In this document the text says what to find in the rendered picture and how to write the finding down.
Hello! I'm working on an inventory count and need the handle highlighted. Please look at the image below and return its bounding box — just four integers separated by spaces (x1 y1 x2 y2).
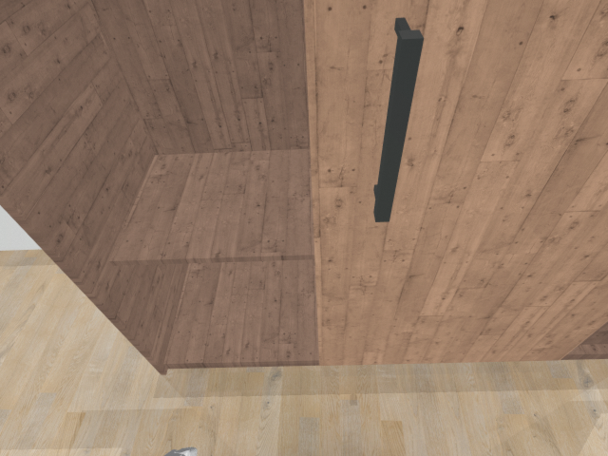
373 17 424 222

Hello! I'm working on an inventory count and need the wardrobe door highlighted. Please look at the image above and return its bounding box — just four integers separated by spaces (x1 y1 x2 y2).
580 321 608 345
304 0 608 366

